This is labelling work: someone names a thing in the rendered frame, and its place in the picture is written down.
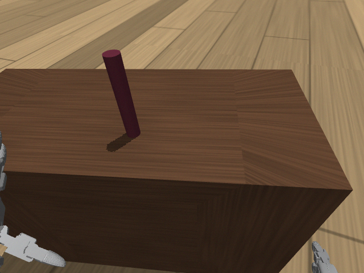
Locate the can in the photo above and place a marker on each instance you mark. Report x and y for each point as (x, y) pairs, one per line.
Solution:
(117, 75)

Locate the left robot hand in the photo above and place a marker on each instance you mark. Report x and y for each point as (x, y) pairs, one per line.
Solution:
(22, 246)

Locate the right robot hand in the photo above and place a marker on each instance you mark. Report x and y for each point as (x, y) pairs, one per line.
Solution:
(321, 258)

